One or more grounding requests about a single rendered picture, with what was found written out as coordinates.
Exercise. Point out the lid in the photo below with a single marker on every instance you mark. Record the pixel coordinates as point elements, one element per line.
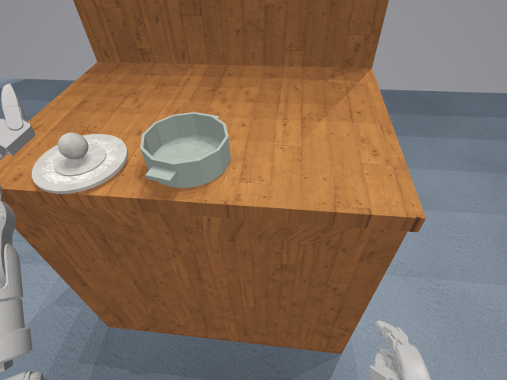
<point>57,174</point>

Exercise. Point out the robot right hand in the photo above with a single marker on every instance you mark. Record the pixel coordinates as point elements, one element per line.
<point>406,364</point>

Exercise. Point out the knob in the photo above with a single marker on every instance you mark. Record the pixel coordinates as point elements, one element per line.
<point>73,145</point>

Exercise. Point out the robot left hand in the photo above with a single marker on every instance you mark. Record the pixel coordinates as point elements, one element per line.
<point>15,132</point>

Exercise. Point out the left robot forearm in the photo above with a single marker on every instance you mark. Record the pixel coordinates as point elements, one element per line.
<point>15,338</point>

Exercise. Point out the table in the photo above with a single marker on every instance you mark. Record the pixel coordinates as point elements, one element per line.
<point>287,247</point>

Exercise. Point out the pot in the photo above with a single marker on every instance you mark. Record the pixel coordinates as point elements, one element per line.
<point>186,150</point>

